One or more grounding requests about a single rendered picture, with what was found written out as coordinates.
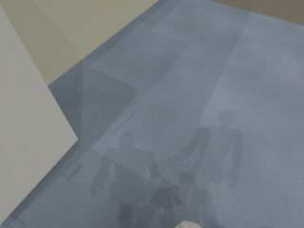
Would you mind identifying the fridge door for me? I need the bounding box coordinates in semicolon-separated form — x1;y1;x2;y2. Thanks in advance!
0;6;78;223

